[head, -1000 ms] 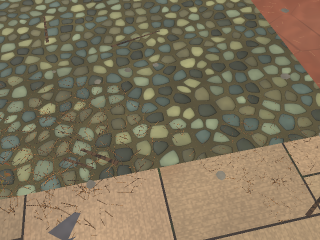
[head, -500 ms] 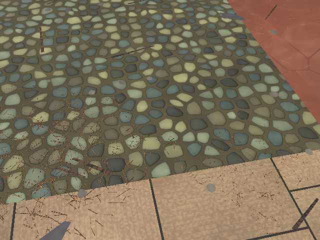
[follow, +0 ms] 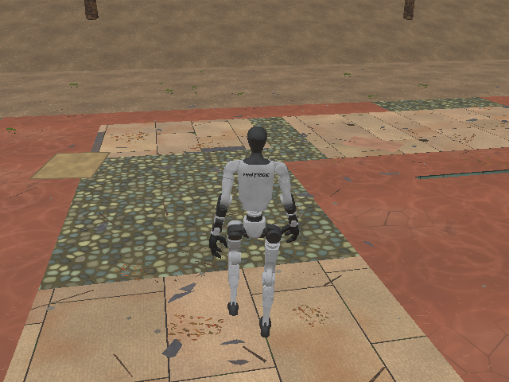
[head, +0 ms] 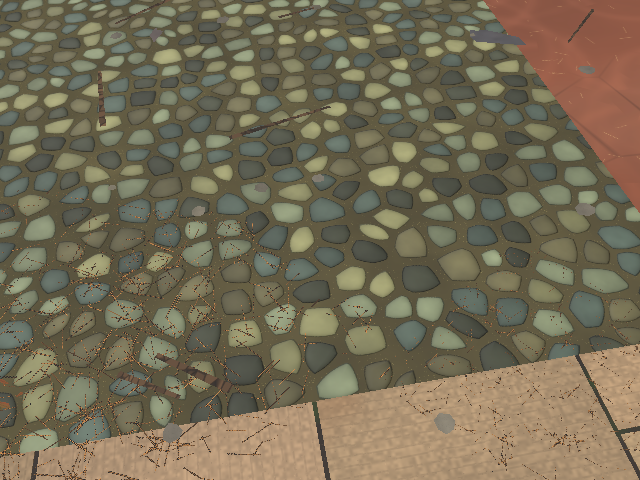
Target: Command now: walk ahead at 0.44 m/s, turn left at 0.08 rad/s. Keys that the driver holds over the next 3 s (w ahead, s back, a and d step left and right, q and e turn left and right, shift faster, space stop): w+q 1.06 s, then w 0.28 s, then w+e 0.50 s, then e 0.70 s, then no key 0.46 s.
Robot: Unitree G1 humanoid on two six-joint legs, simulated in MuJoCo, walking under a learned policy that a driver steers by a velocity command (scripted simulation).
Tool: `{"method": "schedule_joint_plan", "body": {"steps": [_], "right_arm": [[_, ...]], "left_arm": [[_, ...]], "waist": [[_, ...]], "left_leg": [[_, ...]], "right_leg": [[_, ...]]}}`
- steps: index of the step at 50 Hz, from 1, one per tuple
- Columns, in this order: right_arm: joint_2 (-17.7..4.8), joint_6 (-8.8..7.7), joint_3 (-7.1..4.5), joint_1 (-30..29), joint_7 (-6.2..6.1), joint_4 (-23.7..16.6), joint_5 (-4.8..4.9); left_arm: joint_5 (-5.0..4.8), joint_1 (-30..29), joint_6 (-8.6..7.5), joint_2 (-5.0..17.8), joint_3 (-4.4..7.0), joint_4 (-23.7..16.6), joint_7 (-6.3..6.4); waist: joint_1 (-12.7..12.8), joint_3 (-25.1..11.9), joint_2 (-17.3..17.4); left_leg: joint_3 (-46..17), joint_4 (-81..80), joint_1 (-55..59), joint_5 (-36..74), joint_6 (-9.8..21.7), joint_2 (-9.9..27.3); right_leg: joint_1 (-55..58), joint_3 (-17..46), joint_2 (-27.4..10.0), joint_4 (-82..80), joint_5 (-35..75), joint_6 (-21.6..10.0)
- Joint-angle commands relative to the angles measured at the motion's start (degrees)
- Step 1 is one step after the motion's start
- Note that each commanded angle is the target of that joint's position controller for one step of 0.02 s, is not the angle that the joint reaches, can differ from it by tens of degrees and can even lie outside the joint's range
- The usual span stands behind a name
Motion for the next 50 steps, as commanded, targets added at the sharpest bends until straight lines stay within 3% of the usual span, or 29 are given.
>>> {"method": "schedule_joint_plan", "body": {"steps": [1, 6, 8, 10, 11, 12, 13, 14, 15, 16, 17, 18, 20, 23, 26, 29, 35, 37, 39, 40, 41, 42, 43, 44, 45, 46, 48, 50], "right_arm": [[-1.47, -0.04, 0.23, -7.06, 0.14, -4.64, 0.28], [-0.12, -0.03, 1.38, -14.61, 0.21, -8.07, 0.86], [-0.96, -0.21, 1.11, -13.09, -0.10, -8.21, 0.81], [-2.76, -0.65, 0.18, -5.61, -0.63, -6.21, 0.65], [-4.01, -0.95, -0.61, 1.93, -0.85, -3.84, 0.69], [-5.63, -1.20, -1.62, 9.81, -1.12, -1.29, 0.21], [-10.25, -1.05, -3.19, 17.10, -1.72, -0.25, -0.61], [-13.34, -0.15, -4.07, 14.61, -1.66, -1.43, 0.19], [-12.93, 0.09, -4.13, 10.43, -1.28, -1.67, 1.86], [-9.90, -0.07, -3.43, 7.10, -1.53, -2.27, 1.97], [-6.89, -0.41, -2.77, 5.63, -1.61, -2.04, 1.68], [-5.44, -0.90, -2.27, 4.86, -1.93, -2.04, 1.57], [-4.89, -1.84, -1.82, 5.23, -2.30, -1.90, 1.80], [-7.36, -2.45, -2.31, 8.58, -2.45, -1.64, 2.18], [-7.23, -2.01, -2.28, 13.12, -2.43, -1.53, 2.23], [-7.35, -1.57, -2.34, 17.21, -2.63, -1.54, 2.08], [-8.01, -1.04, -2.47, 21.54, -3.63, -2.12, 1.01], [-9.01, -1.11, -2.77, 19.10, -4.07, -3.13, 0.94], [-10.39, -1.71, -3.04, 15.40, -3.45, -4.33, 1.16], [-9.99, -2.39, -2.97, 13.96, -2.71, -5.07, 1.84], [-5.21, -2.88, -1.84, 15.54, -2.49, -7.50, 3.38], [-5.01, -2.38, -1.83, 20.93, -2.78, -8.86, 3.74], [-8.23, -1.24, -2.20, 20.27, -3.32, -6.77, 1.70], [-7.69, -0.90, -2.12, 15.79, -2.75, -6.84, 0.92], [-6.28, -0.65, -2.00, 13.80, -2.24, -7.40, 0.91], [-5.97, -0.09, -2.08, 12.33, -1.65, -8.16, 0.16], [-4.99, 1.25, -1.88, 12.20, -0.62, -8.74, -0.09], [-4.42, 1.87, -1.67, 9.01, 0.11, -10.51, 0.00]], "left_arm": [[0.05, 4.16, -0.75, 6.76, 0.83, -0.39, 0.49], [0.38, 4.32, -0.98, 6.42, 0.43, 0.47, 1.03], [0.31, 3.13, -1.20, 7.08, 0.50, 0.58, 1.30], [0.38, 1.44, -1.02, 8.79, 0.97, 0.23, 1.73], [0.56, 0.50, -0.56, 9.80, 1.34, -0.21, 1.86], [0.42, -0.30, -0.22, 10.49, 1.56, -0.77, 1.76], [0.41, -0.11, -0.29, 8.97, 1.22, -2.66, 1.42], [-0.74, 2.08, -0.73, 5.03, 1.14, -4.88, 0.24], [0.10, -3.05, -1.24, 8.87, 1.78, -6.82, -0.01], [-0.11, -7.94, -1.97, 9.43, 1.92, -8.55, -0.29], [-0.06, -8.91, -2.32, 8.84, 1.91, -8.87, -0.19], [0.64, -9.95, -1.63, 8.28, 1.99, -9.59, -0.10], [1.74, -8.73, 0.60, 6.53, 1.73, -10.22, -0.38], [2.01, -13.41, 2.37, 6.13, 1.63, -12.86, -0.69], [1.71, -22.34, 2.79, 6.96, 1.72, -16.58, -0.94], [1.41, -27.73, 2.85, 7.03, 1.49, -18.97, -1.34], [0.66, -36.70, 1.98, 7.37, 0.48, -24.00, -1.74], [0.36, -33.69, 1.37, 8.48, 0.64, -24.14, -1.54], [0.09, -21.39, 0.57, 11.54, 1.89, -20.81, -0.50], [0.65, -12.58, -0.25, 13.68, 2.70, -19.21, 0.39], [2.28, -4.38, -0.23, 18.53, 3.87, -19.15, 1.56], [1.90, -6.89, 0.76, 20.16, 4.52, -19.27, 1.23], [1.29, -11.37, 1.40, 14.68, 3.90, -20.24, 0.76], [0.86, -14.38, 1.38, 9.69, 2.73, -20.69, 0.55], [1.18, -15.59, 1.21, 7.92, 2.18, -20.22, 0.40], [1.11, -14.68, 0.77, 7.84, 2.06, -19.25, 0.54], [0.52, -12.60, -0.33, 8.31, 2.24, -17.68, 0.18], [-0.07, -11.04, -1.30, 8.70, 2.54, -16.80, -0.21]], "waist": [[0.32, 6.03, -5.94], [1.06, 8.34, -6.97], [-0.56, 7.17, -6.87], [-4.25, 2.19, -7.51], [-7.09, -1.94, -7.88], [-10.53, -5.70, -7.02], [-12.45, -10.79, -1.42], [-7.52, -15.06, 12.00], [-6.97, -11.10, 3.90], [-5.92, -4.62, 0.31], [-3.51, 0.15, -4.58], [-1.75, 1.35, -5.51], [0.42, 0.74, -3.82], [-0.15, 1.89, -2.05], [-3.30, 3.42, -0.36], [-5.82, 2.29, 0.76], [-8.43, 2.66, 2.64], [-5.95, 2.06, 3.49], [-0.22, -3.80, 2.65], [4.29, -9.04, 0.68], [5.79, -18.24, -7.64], [0.99, -22.96, -19.42], [-0.86, -14.12, -9.15], [-0.60, -6.41, -2.78], [-1.56, -2.13, -1.92], [-2.08, -0.38, -4.59], [-2.91, -0.19, -7.14], [-3.03, -0.04, -7.04]], "left_leg": [[1.78, -3.27, -12.00, 3.02, -1.43, 0.01], [5.00, -18.33, -4.23, 7.80, 1.03, -2.59], [6.30, -21.43, 0.81, 7.30, 3.52, -4.18], [7.61, -21.91, 8.85, 3.86, 6.04, -7.42], [7.59, -23.54, 15.71, 2.65, 7.33, -9.03], [5.85, -27.19, 26.23, 3.19, 9.01, -8.78], [-10.15, -28.57, 38.09, -5.49, 12.52, 2.87], [-44.93, -38.74, 49.38, -7.74, 21.89, 16.72], [-44.02, -42.50, 46.29, -9.24, 21.61, 15.27], [-35.83, -43.30, 38.99, -5.93, 19.91, 14.23], [-30.20, -44.54, 30.82, 2.29, 17.66, 12.09], [-26.19, -44.68, 25.57, 7.93, 15.95, 9.30], [-20.91, -45.05, 20.81, 14.81, 14.68, 6.08], [-17.94, -46.31, 18.52, 15.71, 13.74, 3.38], [-18.55, -46.67, 21.17, 17.12, 10.72, 2.15], [-19.24, -44.41, 26.88, 21.91, 8.35, 1.68], [-22.89, -39.12, 35.96, 30.83, 8.94, 2.98], [-23.61, -36.49, 34.51, 34.37, 7.51, 3.25], [-22.13, -25.45, 29.83, 44.17, 4.73, 0.38], [-20.44, -14.20, 23.16, 37.28, 3.57, -2.50], [-14.58, 2.22, 12.51, 12.56, 2.21, -6.65], [-9.60, 13.86, 0.66, -20.25, 1.69, -12.54], [-9.14, 18.43, -3.78, -15.60, 1.77, -6.62], [-8.26, 16.96, -3.70, -10.77, 1.29, -4.81], [-7.69, 14.10, -2.84, -8.50, 1.04, -3.05], [-7.38, 12.02, -2.21, -7.69, 0.71, -1.67], [-6.16, 11.33, -1.03, -6.59, 0.36, -1.18], [-5.78, 10.27, -3.92, -4.13, 0.09, -0.36]], "right_leg": [[3.25, 8.13, -14.43, -5.43, 21.95, -5.55], [0.74, 0.81, -14.65, -6.35, 29.34, -4.36], [2.78, -1.63, -15.65, -2.76, 42.02, -3.52], [5.60, -4.04, -16.19, 8.99, 59.12, -2.43], [5.54, -4.67, -16.23, 18.86, 61.38, -2.06], [0.23, -6.03, -15.15, 31.24, 54.44, -1.25], [-11.64, -6.91, -12.30, 49.69, 32.76, -0.38], [-33.53, -2.55, 1.35, 71.31, -13.86, 2.40], [-40.40, 5.88, -2.36, 73.12, -9.98, 1.06], [-41.58, 5.91, -5.19, 69.84, -4.84, 0.83], [-38.80, 5.50, -7.31, 64.63, -2.44, 1.11], [-35.37, 5.95, -8.65, 60.68, -2.36, 1.94], [-31.07, 5.50, -9.26, 55.73, -3.25, 3.79], [-33.32, 3.32, -9.53, 48.36, 0.34, 6.12], [-38.33, 2.28, -9.24, 39.64, 8.12, 7.61], [-40.58, 2.39, -7.83, 33.94, 13.01, 7.65], [-41.04, 2.27, -4.32, 23.72, 10.90, 6.15], [-33.09, 2.97, -3.17, 18.62, 9.01, 4.70], [-14.12, 2.22, -0.57, 14.15, 6.90, 2.33], [-0.17, 6.01, -5.31, 12.31, 7.86, 0.31], [14.70, 22.02, -21.25, 12.09, -0.07, -2.88], [19.08, 46.11, -30.66, 5.91, 0.11, -9.35], [10.84, 42.32, -28.77, 5.60, -6.36, -9.27], [2.64, 32.69, -25.29, 4.11, -5.21, -7.96], [-3.16, 25.45, -22.29, 1.83, -0.95, -6.15], [-6.18, 20.54, -20.35, 0.55, 3.15, -5.16], [-8.42, 14.29, -18.69, -0.89, 10.78, -4.46], [-7.77, 10.31, -19.02, -2.46, 15.25, -4.96]]}}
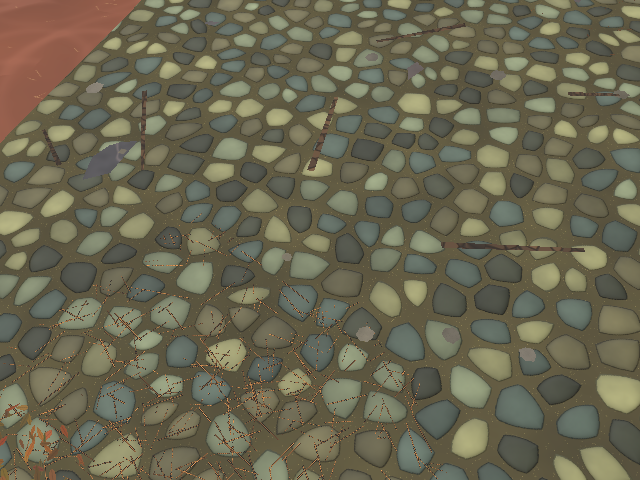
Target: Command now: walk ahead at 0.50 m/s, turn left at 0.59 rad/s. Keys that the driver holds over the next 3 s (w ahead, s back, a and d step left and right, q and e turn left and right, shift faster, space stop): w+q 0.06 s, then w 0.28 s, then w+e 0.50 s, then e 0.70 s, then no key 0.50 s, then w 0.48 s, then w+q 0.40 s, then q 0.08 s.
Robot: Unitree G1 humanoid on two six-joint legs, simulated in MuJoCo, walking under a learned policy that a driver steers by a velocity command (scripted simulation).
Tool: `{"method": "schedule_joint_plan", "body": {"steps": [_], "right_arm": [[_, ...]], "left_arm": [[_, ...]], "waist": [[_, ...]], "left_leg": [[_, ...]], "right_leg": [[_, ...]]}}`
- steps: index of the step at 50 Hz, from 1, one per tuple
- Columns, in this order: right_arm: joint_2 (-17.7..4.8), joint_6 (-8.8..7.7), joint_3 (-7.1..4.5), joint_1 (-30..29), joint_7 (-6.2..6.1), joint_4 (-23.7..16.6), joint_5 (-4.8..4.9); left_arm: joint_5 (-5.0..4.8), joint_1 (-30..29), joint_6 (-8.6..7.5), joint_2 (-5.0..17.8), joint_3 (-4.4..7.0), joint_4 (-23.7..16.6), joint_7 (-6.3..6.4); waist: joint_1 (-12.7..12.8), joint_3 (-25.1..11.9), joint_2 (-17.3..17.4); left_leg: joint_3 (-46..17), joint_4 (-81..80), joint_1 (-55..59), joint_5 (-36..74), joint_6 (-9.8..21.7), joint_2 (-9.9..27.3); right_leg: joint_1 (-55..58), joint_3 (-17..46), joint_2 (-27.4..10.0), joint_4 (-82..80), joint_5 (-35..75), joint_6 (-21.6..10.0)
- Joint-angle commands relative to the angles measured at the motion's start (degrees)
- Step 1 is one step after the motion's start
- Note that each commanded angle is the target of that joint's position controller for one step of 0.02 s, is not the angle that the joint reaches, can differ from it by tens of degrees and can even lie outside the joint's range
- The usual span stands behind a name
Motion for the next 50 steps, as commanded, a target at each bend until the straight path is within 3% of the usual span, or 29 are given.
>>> {"method": "schedule_joint_plan", "body": {"steps": [1, 4, 7, 11, 13, 14, 15, 16, 17, 18, 19, 20, 21, 22, 24, 27, 30, 33, 37, 40, 42, 43, 44, 45, 46, 47, 48, 49, 50], "right_arm": [[-0.80, 0.77, 0.12, 0.53, 1.35, -4.15, -0.33], [-0.22, 0.65, 0.69, -5.80, 2.03, -6.81, -0.31], [1.44, 0.00, 1.87, -11.21, 2.49, -8.50, -0.12], [0.93, -0.39, 2.50, -17.15, 2.44, -10.35, -0.53], [0.11, -0.73, 2.36, -17.03, 1.92, -10.39, -0.96], [-0.36, -1.08, 2.12, -14.35, 1.58, -9.49, -1.19], [-0.98, -1.72, 1.67, -7.59, 1.18, -7.15, -1.50], [-3.16, -2.35, 0.70, 1.52, 0.54, -3.86, -2.21], [-8.89, -2.57, -0.78, 9.88, -0.48, -2.78, -3.20], [-11.66, -1.84, -1.62, 11.12, -1.06, -2.26, -0.79], [-9.91, -1.71, -1.35, 7.24, -1.44, -2.53, 0.42], [-6.26, -2.23, -0.34, 3.61, -1.54, -2.35, 0.49], [-3.20, -2.73, 0.53, 0.79, -1.40, -2.23, 0.39], [-1.40, -3.27, 1.09, -0.87, -1.46, -1.86, 0.69], [-0.36, -4.38, 1.39, -0.84, -1.53, -1.32, 0.65], [-1.52, -5.56, 0.97, 1.40, -1.62, 0.38, 0.95], [-0.95, -5.74, 1.15, 3.62, -1.81, 1.63, 0.89], [-1.07, -5.77, 1.33, 4.76, -2.14, 2.55, 1.01], [-2.22, -5.19, 1.24, 9.13, -3.02, 4.83, 0.80], [-4.36, -4.46, 0.91, 8.71, -3.66, 5.33, 0.49], [-6.20, -3.47, 0.41, 7.69, -3.88, 5.04, 0.20], [-6.59, -3.08, 0.28, 6.71, -3.76, 4.47, 0.61], [-4.49, -3.40, 0.76, 6.76, -3.48, 2.45, 1.06], [-0.38, -3.73, 1.31, 8.80, -2.62, -1.54, 2.31], [-3.41, -3.96, 1.04, 3.66, -2.64, -1.93, 1.12], [-2.20, -4.37, 1.45, 1.28, -2.64, -3.09, 1.85], [-2.09, -4.46, 1.44, 1.67, -2.83, -2.54, 1.66], [-2.30, -3.58, 1.28, 1.07, -2.85, -2.81, 0.62], [-2.00, -2.33, 1.32, 2.51, -2.70, -2.69, -0.16]], "left_arm": [[-0.64, 3.38, -1.88, 5.35, 1.40, -1.45, -0.35], [-0.40, 5.65, -1.83, 5.14, 1.42, -0.20, -0.48], [-0.38, 7.26, -1.82, 5.64, 1.44, 1.03, -0.81], [-0.51, 11.96, -1.06, 7.70, 1.73, 3.60, -0.54], [-0.49, 13.48, -0.16, 8.75, 1.84, 5.00, -0.29], [-0.51, 13.83, 0.25, 9.33, 1.86, 5.56, -0.17], [-0.79, 13.89, 0.75, 9.42, 1.72, 6.01, -0.07], [-1.06, 13.87, 0.89, 8.38, 1.23, 5.58, 0.00], [-2.25, 14.29, 0.62, 3.77, -0.10, 2.09, -0.61], [-2.01, 15.48, 0.79, 4.52, 0.51, 1.53, -0.81], [-1.32, 10.28, 1.21, 7.62, 1.59, 1.15, -0.46], [-1.76, 8.28, 0.86, 5.62, 1.09, 0.83, -0.74], [-1.79, 8.97, 1.01, 4.71, 1.06, 1.75, -0.91], [-0.78, 10.01, 1.82, 4.36, 1.21, 2.51, -1.06], [0.10, 12.29, 3.28, 3.21, 1.32, 4.04, -1.81], [-0.06, 7.74, 3.99, 2.40, 1.63, 2.72, -2.58], [-0.02, 2.07, 4.01, 2.11, 1.60, 0.95, -2.76], [0.10, -3.70, 3.69, 1.04, 0.87, -1.09, -3.22], [0.41, -10.40, 3.49, 0.63, 0.12, -4.25, -3.86], [0.50, -8.06, 3.58, 1.80, 0.57, -4.45, -3.54], [0.66, 0.23, 3.35, 3.85, 1.66, -2.45, -3.00], [1.33, 8.29, 2.70, 5.52, 2.65, 0.01, -2.48], [1.85, 14.37, 2.41, 10.88, 4.35, 1.10, -1.58], [0.67, 9.92, 2.98, 16.80, 5.78, -0.67, -1.30], [-1.66, 10.46, 3.42, 15.48, 5.82, -0.82, -1.10], [-1.74, 7.21, 3.40, 12.79, 5.03, -0.71, -0.59], [-1.67, 4.82, 3.47, 9.40, 4.11, -0.63, -0.45], [-2.03, 2.68, 3.45, 7.63, 3.57, -1.00, -0.21], [-2.00, 1.08, 3.40, 6.68, 3.10, -1.46, -0.14]], "waist": [[0.04, -1.96, -7.83], [1.01, -0.45, -7.28], [2.06, 0.51, -7.57], [3.80, 1.82, -7.74], [3.21, 1.15, -8.16], [1.83, -0.75, -8.68], [-1.42, -4.53, -7.89], [-4.90, -10.26, -6.19], [-7.33, -19.01, 3.64], [-5.80, -23.15, 9.46], [-5.28, -15.22, 2.00], [-3.33, -8.45, 0.74], [-0.88, -4.63, -0.46], [0.96, -2.51, 0.99], [2.26, -2.21, 1.78], [2.47, 0.20, 1.06], [1.53, 2.05, 0.54], [0.44, 3.02, 0.67], [-1.58, 4.06, 0.32], [0.45, 1.05, 2.14], [4.29, -4.27, 3.17], [8.23, -8.17, 1.10], [10.20, -13.50, -5.08], [5.04, -18.56, -17.98], [7.16, -17.99, -4.95], [5.45, -11.43, -3.83], [2.97, -5.59, -0.04], [1.38, -3.37, 0.03], [-0.12, -3.48, -1.03]], "left_leg": [[-1.66, 0.20, -8.80, 4.27, -0.62, 3.88], [-0.63, -6.36, -11.82, 10.17, -1.38, 4.22], [1.87, -19.43, -7.26, 16.39, -1.18, 3.17], [5.80, -29.82, -2.94, 13.13, 0.57, 1.98], [7.19, -33.05, -0.22, 7.82, 2.35, 0.36], [7.98, -34.81, 4.05, 5.68, 3.42, -1.33], [8.56, -38.97, 12.87, 7.22, 4.75, -3.07], [5.82, -39.76, 26.81, 8.55, 6.29, -1.19], [-15.00, -40.72, 45.55, 2.82, 11.22, 15.44], [-35.77, -48.16, 49.42, 8.83, 15.85, 25.72], [-26.64, -47.76, 43.69, 13.82, 14.24, 22.90], [-18.35, -49.23, 35.35, 17.22, 12.29, 20.28], [-12.72, -51.83, 28.79, 18.24, 9.17, 17.42], [-8.94, -53.80, 24.09, 18.57, 7.14, 15.35], [-4.87, -56.71, 20.61, 19.40, 6.21, 13.78], [0.01, -59.67, 21.08, 20.78, 5.94, 13.41], [4.17, -60.19, 23.16, 23.40, 5.50, 12.82], [8.49, -59.55, 24.63, 27.68, 4.54, 12.10], [11.76, -56.76, 31.43, 36.84, 3.58, 13.92], [14.57, -47.42, 35.99, 60.04, 2.33, 14.82], [15.43, -32.64, 35.79, 68.10, 2.43, 15.27], [16.18, -19.23, 30.46, 60.38, 1.40, 13.95], [16.50, -0.33, 17.28, 34.02, -0.59, 10.55], [10.64, 21.14, -6.06, -14.59, -4.16, -3.84], [-0.07, 21.46, -9.64, -9.59, -3.86, 0.31], [-0.15, 18.45, -10.61, -5.31, -3.82, 2.63], [0.23, 12.69, -8.56, -3.65, -4.08, 4.29], [-0.07, 8.46, -6.47, -3.25, -4.62, 5.18], [0.13, 5.76, -3.21, -2.71, -5.31, 5.14]], "right_leg": [[6.19, 12.14, -16.91, -13.47, 12.82, -7.09], [6.76, 6.35, -15.49, -14.56, 16.04, -6.79], [5.90, 1.46, -13.40, -14.86, 17.77, -5.67], [10.72, 0.43, -15.86, -14.06, 21.28, -5.52], [14.98, -0.14, -16.90, -9.50, 31.90, -5.30], [16.36, -0.87, -16.85, -4.48, 40.47, -4.97], [15.63, -2.57, -15.75, 4.19, 44.64, -4.17], [8.75, -3.92, -13.92, 15.26, 37.57, -2.99], [-9.35, -5.55, -9.21, 34.72, 13.24, -0.60], [-21.26, -0.03, -0.87, 49.53, -20.14, 0.37], [-26.08, 6.82, -3.61, 52.02, -16.72, -0.39], [-25.57, 8.07, -5.22, 49.32, -12.79, -0.82], [-22.77, 8.11, -6.80, 44.61, -10.19, -0.92], [-20.00, 8.23, -7.41, 41.97, -8.77, -0.51], [-16.86, 7.90, -6.74, 41.61, -5.70, 0.06], [-22.11, 8.14, -7.17, 39.56, 0.40, 0.67], [-26.81, 7.77, -7.03, 34.26, 6.25, 1.15], [-25.79, 4.70, -6.25, 24.89, 11.39, 0.91], [-24.71, -0.18, -4.67, 15.80, 9.94, -1.51], [-18.25, -3.64, -0.24, 13.32, 2.27, -4.94], [-8.51, -4.17, 3.48, 11.58, -3.50, -7.89], [2.35, -2.21, 4.30, 5.95, -0.36, -9.67], [16.04, 12.01, -7.16, 4.59, 4.68, -13.25], [30.07, 44.27, -23.50, -0.05, 26.52, -24.50], [27.96, 38.47, -22.18, -0.63, 36.58, -24.00], [21.52, 30.81, -20.98, -0.57, 42.28, -22.12], [13.57, 25.43, -17.55, -2.16, 43.87, -18.55], [8.67, 21.82, -14.27, -3.50, 42.58, -16.21], [5.07, 19.15, -12.24, -4.49, 42.98, -15.07]]}}
Over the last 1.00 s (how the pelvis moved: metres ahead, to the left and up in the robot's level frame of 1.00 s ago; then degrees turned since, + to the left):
0.56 0.09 -0.01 32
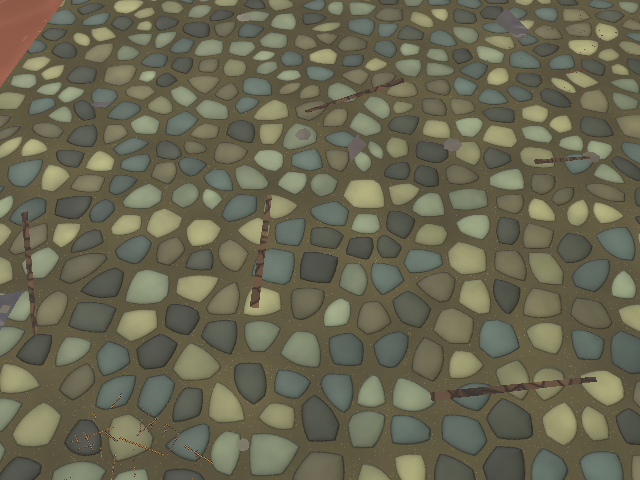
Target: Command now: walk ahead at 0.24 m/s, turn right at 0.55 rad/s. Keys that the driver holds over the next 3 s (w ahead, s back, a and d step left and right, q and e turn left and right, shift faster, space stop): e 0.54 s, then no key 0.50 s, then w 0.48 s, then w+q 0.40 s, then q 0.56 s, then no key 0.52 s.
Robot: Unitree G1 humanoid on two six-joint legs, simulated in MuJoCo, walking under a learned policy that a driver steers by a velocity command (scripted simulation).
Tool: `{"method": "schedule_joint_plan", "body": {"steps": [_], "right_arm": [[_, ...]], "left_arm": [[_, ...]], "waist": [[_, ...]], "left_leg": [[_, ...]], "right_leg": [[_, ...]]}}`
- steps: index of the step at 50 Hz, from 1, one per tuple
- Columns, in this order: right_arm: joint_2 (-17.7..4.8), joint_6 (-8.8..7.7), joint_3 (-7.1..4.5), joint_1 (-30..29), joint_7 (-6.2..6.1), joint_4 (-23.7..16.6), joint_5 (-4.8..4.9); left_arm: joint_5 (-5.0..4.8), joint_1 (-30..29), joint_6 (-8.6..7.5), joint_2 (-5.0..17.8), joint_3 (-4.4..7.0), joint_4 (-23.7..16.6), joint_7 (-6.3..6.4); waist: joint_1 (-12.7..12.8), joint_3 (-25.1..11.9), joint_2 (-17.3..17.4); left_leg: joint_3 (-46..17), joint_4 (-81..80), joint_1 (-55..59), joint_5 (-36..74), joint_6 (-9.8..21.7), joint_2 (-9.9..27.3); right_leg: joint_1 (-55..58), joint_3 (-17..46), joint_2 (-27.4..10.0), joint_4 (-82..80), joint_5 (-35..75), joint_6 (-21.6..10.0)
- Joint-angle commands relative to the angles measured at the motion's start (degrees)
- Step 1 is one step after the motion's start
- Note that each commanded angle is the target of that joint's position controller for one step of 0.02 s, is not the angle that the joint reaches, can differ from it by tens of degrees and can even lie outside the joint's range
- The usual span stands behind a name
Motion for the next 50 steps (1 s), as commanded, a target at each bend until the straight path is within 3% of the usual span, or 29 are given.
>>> {"method": "schedule_joint_plan", "body": {"steps": [1, 4, 8, 15, 18, 19, 20, 21, 22, 23, 24, 25, 26, 27, 28, 30, 34, 38, 40, 41, 42, 43, 44, 45, 46, 47, 48, 50], "right_arm": [[-5.98, 1.67, -1.42, 4.46, 0.08, -3.62, -1.31], [-4.90, 3.09, -1.13, 4.07, 0.12, -4.71, -0.98], [-5.81, 3.74, -1.09, -2.05, -0.08, -7.38, -0.71], [-7.62, 3.73, -0.83, -8.31, -0.75, -10.34, 0.35], [-8.32, 3.07, -0.78, -6.29, -1.11, -10.52, 0.95], [-8.38, 2.76, -0.79, -4.15, -1.24, -10.16, 1.00], [-8.55, 2.22, -0.88, -1.08, -1.52, -9.55, 0.45], [-11.69, 1.78, -1.56, 1.38, -2.17, -9.53, -0.38], [-17.36, 2.43, -2.37, -2.30, -2.21, -11.20, -0.11], [-14.74, 3.31, -2.28, 1.60, -1.71, -10.34, 0.79], [-11.15, 3.59, -1.22, 0.83, -1.56, -10.80, 0.73], [-9.14, 3.84, -0.69, -2.38, -1.53, -11.39, 0.59], [-8.84, 4.04, -0.55, -4.81, -1.68, -12.01, 0.25], [-9.31, 4.06, -0.71, -5.56, -1.82, -12.23, -0.16], [-9.46, 4.00, -0.83, -4.76, -1.67, -12.04, -0.46], [-9.76, 3.59, -1.13, -2.63, -1.37, -11.27, -0.40], [-10.55, 3.33, -1.59, -1.04, -0.80, -9.95, -0.30], [-11.66, 3.97, -2.01, -1.08, 0.37, -8.88, -0.71], [-12.16, 4.64, -2.17, -1.17, 0.68, -8.11, -0.38], [-11.98, 5.02, -2.09, -1.40, 0.73, -7.75, 0.12], [-11.20, 5.04, -1.98, 0.78, 0.82, -6.97, 0.10], [-7.21, 4.92, -1.06, 2.84, 1.32, -7.87, -0.24], [-5.26, 5.49, -0.29, 0.76, 0.65, -8.99, 0.53], [-8.04, 6.31, -0.92, -1.41, 0.33, -8.12, 0.61], [-7.90, 6.58, -1.18, -1.19, 0.58, -7.45, 0.98], [-7.83, 6.51, -1.30, 0.07, 0.71, -6.17, 0.96], [-8.02, 6.44, -1.50, 0.84, 0.74, -5.46, 0.32], [-6.64, 6.07, -1.02, 2.34, 0.61, -3.72, -0.02]], "left_arm": [[-0.50, 3.79, -0.66, 5.68, 1.16, -2.22, 0.59], [0.08, 5.16, -1.12, 8.54, 1.85, -2.22, 0.36], [-0.06, 7.22, 0.05, 8.60, 1.83, -2.65, 0.84], [1.01, 9.23, 2.01, 9.92, 2.49, -4.06, 1.39], [1.00, 6.91, 2.55, 10.43, 2.73, -5.18, 1.37], [0.65, 4.92, 2.65, 10.47, 2.73, -5.75, 1.34], [-0.10, 2.46, 2.63, 10.13, 2.57, -6.52, 1.38], [-0.77, 3.27, 2.35, 7.48, 1.78, -7.66, 1.39], [-0.96, 9.26, 2.51, 3.83, 1.04, -8.55, 1.64], [1.45, 11.17, 3.19, 9.03, 2.16, -6.71, 2.00], [1.70, 9.61, 3.56, 10.08, 2.69, -5.91, 1.74], [1.46, 8.16, 4.04, 9.65, 2.75, -5.54, 1.20], [1.10, 7.13, 4.55, 9.22, 2.67, -5.89, 0.47], [0.70, 7.10, 4.94, 8.84, 2.48, -6.03, -0.27], [0.30, 6.70, 5.12, 8.39, 2.22, -6.03, -0.63], [-0.06, 4.97, 5.29, 7.55, 1.76, -6.76, -0.81], [0.41, 2.77, 5.74, 5.85, 0.62, -7.20, -0.58], [0.08, 1.27, 5.62, 4.65, -0.69, -7.14, -0.34], [0.10, 2.99, 5.06, 4.18, -1.13, -6.16, -0.12], [0.39, 4.95, 4.49, 3.77, -1.42, -5.12, 0.02], [0.99, 4.44, 3.79, 5.01, -1.52, -5.06, 0.29], [2.02, 4.25, 3.04, 8.35, -1.34, -5.84, 0.62], [1.51, 0.62, 2.82, 11.37, -0.84, -6.20, 0.92], [1.83, -0.93, 2.24, 7.97, -1.53, -6.23, 0.93], [1.70, -3.14, 1.82, 5.75, -2.43, -5.90, 1.14], [1.76, -4.28, 1.67, 4.92, -2.85, -5.53, 1.42], [1.22, -3.71, 1.26, 5.15, -2.91, -4.94, 1.85], [0.69, -1.77, 0.83, 4.53, -3.23, -3.57, 2.04]], "waist": [[-1.23, -6.51, 0.91], [-1.61, -8.93, -0.82], [0.68, -9.70, -3.90], [3.37, -7.48, -5.55], [2.22, -6.73, -6.57], [0.67, -6.41, -6.84], [-1.63, -6.30, -6.06], [-1.55, -9.01, 0.71], [2.95, -10.13, 15.43], [1.33, -13.01, 11.75], [1.73, -10.70, 6.04], [2.45, -7.92, 3.90], [3.01, -6.90, 5.94], [2.90, -6.73, 8.67], [2.26, -7.15, 9.17], [1.20, -8.12, 8.64], [0.25, -8.23, 8.98], [-0.73, -8.00, 11.28], [0.47, -7.89, 10.47], [1.85, -7.57, 9.14], [1.49, -7.07, 5.92], [-0.05, -8.81, -6.07], [0.06, -4.59, -15.17], [1.00, -2.37, -10.25], [-0.45, -1.69, -9.15], [-1.33, -1.50, -8.92], [-1.33, -2.16, -10.00], [-0.77, -5.19, -8.47]], "left_leg": [[-3.11, -4.45, -6.83, 1.43, -1.66, 1.90], [-1.92, -10.55, -6.81, 4.65, -2.79, 0.89], [-2.30, -17.95, -8.86, 9.61, -3.16, 0.57], [-4.82, -27.47, -8.84, 5.33, -1.84, -1.76], [-5.80, -35.91, -2.64, 3.03, -0.34, -3.37], [-5.63, -42.01, 2.06, 4.85, 0.23, -3.87], [-6.07, -51.01, 9.31, 11.28, 0.96, -3.08], [-13.27, -55.76, 17.89, 18.27, 3.29, 6.24], [-30.15, -56.06, 24.23, 42.77, 10.94, 21.58], [-32.10, -54.03, 22.90, 50.44, 16.69, 24.29], [-25.98, -53.54, 20.46, 48.85, 16.27, 21.09], [-18.92, -54.27, 17.36, 43.53, 14.07, 16.81], [-14.29, -55.03, 16.39, 38.74, 11.83, 13.47], [-10.90, -55.04, 15.87, 39.44, 11.17, 11.29], [-9.04, -54.87, 15.58, 40.62, 11.17, 10.14], [-8.20, -54.81, 16.94, 41.01, 12.24, 10.72], [-8.43, -55.30, 17.41, 34.06, 13.30, 12.17], [-8.06, -54.91, 13.62, 27.54, 13.02, 11.67], [-7.94, -52.83, 12.10, 27.80, 12.16, 11.26], [-7.08, -50.97, 9.55, 27.18, 10.39, 10.57], [-6.38, -49.55, 5.78, 22.23, 6.95, 9.54], [-1.87, -40.50, 0.73, 9.63, 3.03, 4.85], [0.60, -39.92, 2.16, -6.60, 1.15, -1.31], [-2.48, -34.06, 5.24, -6.24, 0.86, -0.04], [-2.98, -32.96, 5.12, -4.35, 1.16, -0.67], [-2.86, -33.12, 5.49, -2.38, 1.16, -0.90], [-2.43, -33.31, 5.32, -0.92, 1.08, -1.18], [-1.95, -35.48, 6.66, -1.39, 0.37, -1.78]], "right_leg": [[9.79, 16.11, -16.55, -10.78, 45.31, -9.65], [9.24, 14.02, -14.08, -9.55, 50.65, -8.28], [10.91, 15.66, -12.35, -7.95, 45.28, -5.22], [15.41, 25.27, -14.70, -4.26, 38.09, -5.66], [14.86, 29.62, -14.07, -1.93, 35.85, -4.23], [13.01, 30.39, -12.67, -0.92, 32.05, -2.58], [9.24, 30.11, -10.21, 1.68, 26.36, 0.01], [4.19, 25.74, -6.56, 9.63, 13.86, 3.20], [-7.30, 13.33, 4.72, 20.43, -23.38, 6.16], [-8.30, 9.19, 2.41, 32.48, -30.60, 7.01], [-8.69, 10.02, 0.51, 37.39, -26.43, 7.41], [-8.52, 9.81, -1.20, 38.80, -22.01, 8.28], [-8.76, 9.26, -2.15, 38.96, -18.74, 9.08], [-8.66, 8.24, -2.04, 39.74, -16.61, 10.02], [-8.01, 7.80, -1.54, 39.67, -15.45, 10.57], [-7.89, 8.00, -0.96, 37.40, -14.96, 10.96], [-5.72, 7.58, -2.22, 26.87, -16.01, 10.22], [2.88, 3.86, -3.15, 12.67, -16.90, 8.38], [7.71, 2.26, -3.24, 3.08, -11.97, 7.20], [12.68, 1.75, -3.34, -6.01, -5.27, 6.28], [16.82, 5.82, -5.55, -12.55, -0.44, 5.33], [20.67, 21.37, -18.39, -17.99, -2.34, 3.38], [7.01, 27.18, -26.26, -17.31, 5.84, -3.27], [3.60, 25.24, -24.43, -17.71, 4.13, -5.01], [3.62, 21.99, -21.95, -17.50, 4.62, -4.33], [4.58, 18.76, -19.13, -16.68, 7.60, -2.83], [7.05, 16.88, -17.63, -15.05, 13.37, -2.07], [11.69, 14.65, -16.65, -11.74, 23.17, -2.08]]}}
Over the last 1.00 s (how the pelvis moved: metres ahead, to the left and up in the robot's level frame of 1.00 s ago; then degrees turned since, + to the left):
0.51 0.03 -0.01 -11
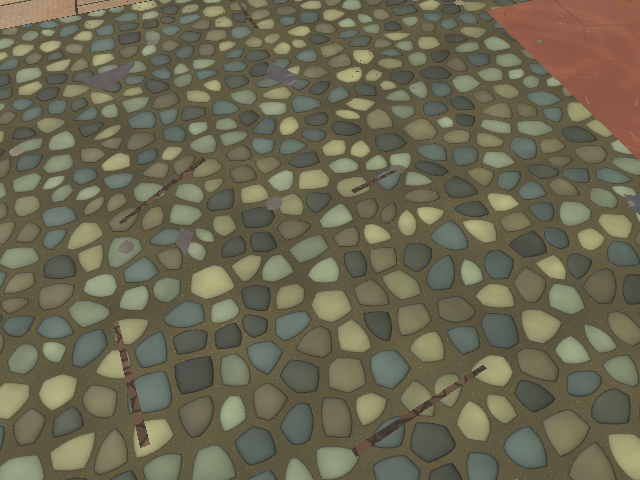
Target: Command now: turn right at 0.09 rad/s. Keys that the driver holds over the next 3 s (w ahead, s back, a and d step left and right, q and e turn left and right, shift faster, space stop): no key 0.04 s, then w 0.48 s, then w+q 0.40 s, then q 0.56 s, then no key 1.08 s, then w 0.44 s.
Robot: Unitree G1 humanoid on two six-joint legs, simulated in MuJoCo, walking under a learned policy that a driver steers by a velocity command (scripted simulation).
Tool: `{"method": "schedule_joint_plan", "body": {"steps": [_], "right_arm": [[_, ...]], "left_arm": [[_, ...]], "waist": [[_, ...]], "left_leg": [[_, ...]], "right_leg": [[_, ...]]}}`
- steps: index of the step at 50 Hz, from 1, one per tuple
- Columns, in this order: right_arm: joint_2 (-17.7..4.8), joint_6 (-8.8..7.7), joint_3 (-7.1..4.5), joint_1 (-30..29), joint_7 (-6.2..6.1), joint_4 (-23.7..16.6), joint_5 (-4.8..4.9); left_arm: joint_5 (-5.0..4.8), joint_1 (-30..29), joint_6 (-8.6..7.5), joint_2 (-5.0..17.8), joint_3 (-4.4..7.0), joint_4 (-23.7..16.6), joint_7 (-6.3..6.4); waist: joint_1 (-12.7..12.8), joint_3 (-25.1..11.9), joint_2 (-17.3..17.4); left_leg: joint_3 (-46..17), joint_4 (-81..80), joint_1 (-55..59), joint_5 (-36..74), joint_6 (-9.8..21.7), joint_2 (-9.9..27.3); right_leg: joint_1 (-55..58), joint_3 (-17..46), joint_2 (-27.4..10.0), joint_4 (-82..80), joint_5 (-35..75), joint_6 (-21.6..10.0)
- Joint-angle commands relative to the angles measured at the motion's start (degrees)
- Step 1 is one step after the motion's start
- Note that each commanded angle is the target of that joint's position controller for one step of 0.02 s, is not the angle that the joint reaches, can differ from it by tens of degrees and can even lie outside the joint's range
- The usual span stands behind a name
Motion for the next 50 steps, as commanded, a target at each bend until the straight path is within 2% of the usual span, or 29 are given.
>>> {"method": "schedule_joint_plan", "body": {"steps": [1, 2, 4, 6, 8, 9, 11, 12, 13, 15, 17, 19, 21, 22, 23, 24, 25, 26, 27, 29, 32, 37, 41, 44, 46, 47, 48, 49, 50], "right_arm": [[-3.58, -0.82, -0.83, 1.25, -0.42, -1.18, -0.03], [-3.12, -0.87, -0.63, 0.93, -0.68, -0.80, 0.24], [-2.59, -1.21, -0.27, 2.17, -0.90, 0.67, -0.21], [-4.46, -2.01, -0.71, 2.51, -0.90, 1.29, -1.48], [-5.70, -2.60, -1.09, 4.29, -0.33, 2.53, -1.04], [-5.44, -3.02, -1.06, 6.64, -0.12, 3.30, -0.68], [-9.01, -3.75, -2.32, 12.16, -0.13, 5.64, -0.55], [-8.84, -4.00, -2.51, 11.87, -0.17, 5.71, -0.94], [-9.11, -4.49, -2.67, 10.77, -0.11, 5.50, -1.18], [-7.84, -5.42, -2.63, 8.05, 0.14, 5.34, -0.75], [-6.86, -5.96, -2.57, 7.17, 0.27, 5.86, -0.45], [-6.99, -5.99, -2.72, 7.19, 0.46, 6.67, -0.21], [-7.60, -5.84, -3.01, 6.31, 0.55, 6.98, 0.26], [-6.82, -6.07, -2.74, 6.31, 0.48, 6.90, 0.11], [-4.41, -6.43, -1.94, 4.26, 0.63, 5.37, 0.07], [-0.16, -6.71, -0.80, 3.64, 0.79, 2.43, 0.31], [-5.56, -6.16, -2.20, 2.82, 0.67, 2.61, -0.69], [-5.73, -6.21, -2.37, 1.68, 1.25, 2.70, -0.72], [-4.30, -6.43, -2.04, 2.12, 1.86, 3.47, -0.38], [-3.37, -6.01, -1.92, 3.02, 2.40, 4.63, -0.84], [-2.35, -5.25, -1.84, -0.09, 2.96, 3.71, -0.87], [-0.33, -5.01, -0.81, -10.78, 3.68, -0.52, -1.01], [-0.07, -4.98, -0.14, -17.10, 4.35, -3.69, -1.11], [-1.41, -4.94, -0.73, -14.16, 3.83, -3.53, -1.32], [-3.66, -5.22, -2.01, -3.50, 3.32, -0.59, -1.59], [-5.88, -5.65, -3.20, 5.10, 2.78, 2.05, -2.36], [-11.98, -5.61, -5.03, 9.70, 1.75, 2.16, -2.89], [-15.41, -5.08, -5.79, 6.75, 1.83, 0.49, -1.13], [-14.14, -4.69, -5.87, 5.28, 1.40, 0.77, 0.69]], "left_arm": [[-0.57, -1.34, -1.51, 7.80, 1.51, -1.55, 0.74], [-0.60, -0.93, -1.50, 7.85, 1.51, -0.87, 0.83], [-0.89, 0.08, -0.97, 9.15, 2.04, 0.53, 0.92], [-0.79, 1.45, -0.18, 10.35, 2.90, 1.27, 0.66], [-0.69, -1.34, -0.03, 9.14, 2.89, 0.24, -0.08], [-0.68, -4.20, -0.29, 9.02, 2.97, -0.79, -0.42], [-0.03, -8.92, -1.81, 6.14, 2.54, -2.99, -1.19], [0.74, -10.52, -2.47, 7.50, 2.94, -3.61, -1.33], [0.71, -9.36, -3.14, 7.36, 3.04, -3.65, -1.65], [0.23, -7.42, -4.07, 7.00, 3.00, -2.77, -2.52], [0.17, -7.49, -4.28, 6.32, 2.90, -2.46, -3.05], [0.10, -6.42, -4.10, 5.63, 2.79, -2.14, -3.16], [0.05, 0.00, -4.10, 5.75, 3.14, 0.42, -2.50], [0.21, 5.89, -4.36, 7.65, 3.92, 2.57, -1.79], [0.98, 14.03, -4.86, 11.84, 5.18, 4.37, -0.89], [0.84, 20.02, -4.86, 18.98, 6.71, 5.13, -0.55], [0.35, 17.39, -4.34, 16.74, 6.32, 5.63, -0.52], [0.14, 11.28, -4.45, 13.10, 5.34, 3.92, -0.92], [0.11, 7.85, -5.00, 10.26, 4.65, 3.10, -1.20], [0.19, 6.85, -6.13, 8.07, 3.85, 3.28, -0.77], [-0.05, 10.81, -7.19, 7.76, 3.63, 5.70, -0.43], [-0.11, 12.21, -7.49, 6.44, 3.02, 7.17, -0.39], [-0.33, 14.35, -7.60, 7.83, 3.21, 8.74, 0.16], [-0.15, 14.15, -7.02, 9.58, 3.59, 9.37, 0.70], [0.25, 13.67, -5.89, 11.21, 4.12, 9.19, 0.97], [0.05, 13.27, -5.54, 11.46, 4.18, 8.61, 0.96], [-0.81, 14.99, -5.81, 7.55, 3.32, 6.01, 0.43], [-1.63, 15.15, -6.04, 6.85, 3.55, 2.97, 0.08], [-0.80, 9.91, -6.21, 9.11, 3.94, 2.15, 0.14]], "waist": [[0.53, -2.83, -10.07], [0.86, -3.05, -9.94], [0.66, -4.12, -9.87], [1.05, -0.91, -9.27], [-0.05, 5.10, -3.48], [-1.65, 6.90, 0.32], [-3.88, 8.28, 9.87], [-4.15, 9.26, 7.51], [-2.82, 8.11, 6.02], [-1.12, 5.85, 4.86], [-0.92, 4.16, 6.00], [-0.17, 3.24, 6.60], [3.17, 2.13, 4.22], [5.55, 0.02, 1.46], [9.63, -3.94, -6.95], [10.38, -6.85, -19.19], [8.04, -1.98, -12.62], [4.88, 3.16, -7.91], [3.29, 4.37, -6.18], [1.69, 3.26, -6.24], [1.62, 2.53, -6.09], [2.55, 4.93, -6.13], [3.54, 5.76, -5.89], [1.47, 2.38, -6.85], [-2.82, -4.45, -7.67], [-6.55, -8.57, -5.83], [-6.36, -14.83, 3.14], [-3.33, -21.37, 9.50], [-3.61, -17.07, 0.96]], "left_leg": [[-0.70, -2.04, 1.35, -0.65, -0.75, -0.08], [-0.50, -5.18, 2.27, 0.07, -0.96, -0.20], [1.96, -13.41, 7.32, 5.93, -0.66, -1.53], [1.16, -12.37, 10.42, 1.42, 1.04, -0.81], [-4.13, -14.86, 6.70, -10.26, 4.30, 0.97], [-9.41, -19.41, 6.58, -15.81, 6.51, 3.61], [-27.07, -31.64, 12.75, -22.39, 12.27, 15.19], [-30.44, -33.68, 12.81, -19.58, 14.10, 18.45], [-30.41, -33.40, 13.42, -15.56, 14.89, 18.88], [-23.19, -32.57, 15.30, -6.61, 13.10, 15.63], [-15.88, -31.01, 13.75, 1.62, 11.18, 11.45], [-12.02, -29.08, 9.85, 5.95, 10.39, 10.18], [-9.34, -23.63, 2.11, 8.77, 8.98, 9.14], [-7.50, -17.63, -2.91, 10.96, 7.75, 7.63], [-2.53, -2.82, -9.35, 8.78, 5.71, 3.34], [2.36, 14.27, -21.03, -6.93, 3.83, -3.37], [-2.43, 22.98, -24.37, -8.02, 5.27, -1.21], [-3.74, 24.88, -25.63, -2.45, 6.13, 1.89], [-4.18, 23.71, -23.68, 2.00, 5.94, 3.14], [-3.84, 21.80, -19.90, 6.92, 4.62, 3.93], [-3.57, 21.81, -22.25, 11.38, 3.26, 3.05], [0.08, 10.54, -23.38, 20.20, 1.86, 2.65], [4.90, -0.62, -17.96, 22.33, 3.99, 1.81], [8.11, -3.35, -11.90, 16.74, 7.56, -2.09], [8.88, -5.38, 0.00, 12.19, 10.36, -5.98], [5.93, -9.26, 12.05, 13.69, 12.36, -5.53], [-14.06, -9.85, 27.60, 15.45, 17.63, 9.58], [-43.12, -17.15, 35.87, 32.56, 26.22, 22.36], [-33.85, -17.25, 31.61, 40.51, 24.74, 19.85]], "right_leg": [[2.62, 8.88, -12.60, -4.80, 27.59, -6.98], [3.29, 9.16, -12.58, -3.97, 27.54, -6.95], [1.97, 10.57, -10.82, -5.36, 5.32, -5.92], [-5.50, 13.69, -9.55, -7.21, -20.51, -5.62], [-13.07, 11.21, -6.07, -5.46, -27.57, -5.05], [-15.89, 8.38, -3.86, -0.01, -25.63, -4.33], [-23.77, -2.34, 1.29, 14.96, -12.05, -1.90], [-26.20, -1.86, -0.98, 19.89, -11.52, -1.72], [-26.67, -0.63, -2.34, 22.30, -11.90, -1.83], [-24.56, -1.48, -3.42, 20.85, -10.79, -1.60], [-18.46, -4.08, -2.19, 16.14, -7.76, -1.12], [-10.71, -6.11, -1.03, 10.26, -4.94, -0.99], [2.94, -7.78, 0.71, 2.85, 1.01, -0.89], [12.10, -5.65, 0.28, 1.30, -0.30, -1.27], [20.79, 6.73, -9.54, -4.56, -10.22, -3.08], [24.63, 32.36, -24.00, -14.83, -28.55, -8.69], [17.32, 37.12, -25.45, -16.19, -33.47, -12.06], [12.56, 30.93, -22.88, -15.62, -29.64, -11.52], [8.98, 24.22, -19.96, -16.48, -21.46, -10.00], [7.18, 14.25, -16.41, -17.71, -6.67, -7.56], [9.01, 5.81, -15.58, -17.43, 9.23, -7.10], [6.84, -4.10, -14.09, -17.81, 19.33, -6.35], [8.85, -8.15, -15.43, -16.53, 26.41, -5.60], [14.80, -11.29, -16.38, -6.57, 50.17, -4.30], [14.62, -12.91, -16.48, 10.92, 58.30, -3.58], [7.40, -13.88, -14.88, 25.19, 49.32, -2.21], [-9.80, -14.69, -9.86, 46.72, 18.13, 0.40], [-25.41, -6.46, 1.74, 63.52, -19.26, 2.58], [-28.64, 0.93, -2.94, 63.24, -13.18, 2.18]]}}
Over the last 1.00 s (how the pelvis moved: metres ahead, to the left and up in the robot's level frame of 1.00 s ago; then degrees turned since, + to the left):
0.10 0.04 0.02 -25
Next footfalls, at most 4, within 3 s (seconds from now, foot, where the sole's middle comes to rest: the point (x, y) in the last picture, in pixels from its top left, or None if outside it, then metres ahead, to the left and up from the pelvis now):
0.12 left None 0.01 0.12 -0.78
0.46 right None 0.14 -0.11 -0.78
0.94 left None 0.45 0.09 -0.78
1.58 right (356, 429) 0.62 -0.02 -0.78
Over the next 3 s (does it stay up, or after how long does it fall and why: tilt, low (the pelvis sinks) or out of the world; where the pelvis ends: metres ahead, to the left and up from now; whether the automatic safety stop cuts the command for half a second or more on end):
stays up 0.62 0.06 0.00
